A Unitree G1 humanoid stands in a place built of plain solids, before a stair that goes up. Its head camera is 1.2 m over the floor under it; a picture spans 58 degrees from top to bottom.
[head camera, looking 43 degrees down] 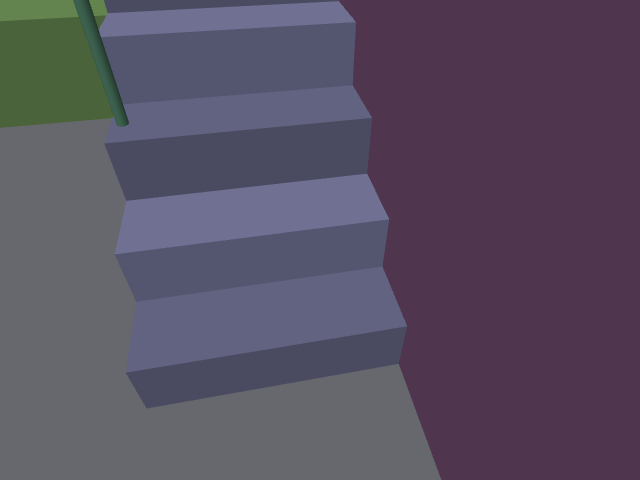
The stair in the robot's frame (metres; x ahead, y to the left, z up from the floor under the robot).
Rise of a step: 0.20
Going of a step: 0.24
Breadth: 0.76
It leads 11 degrees to the left of straight ahead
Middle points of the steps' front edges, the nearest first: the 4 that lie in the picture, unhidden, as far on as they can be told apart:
0.65 0.13 0.20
0.88 0.17 0.39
1.11 0.22 0.59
1.34 0.26 0.79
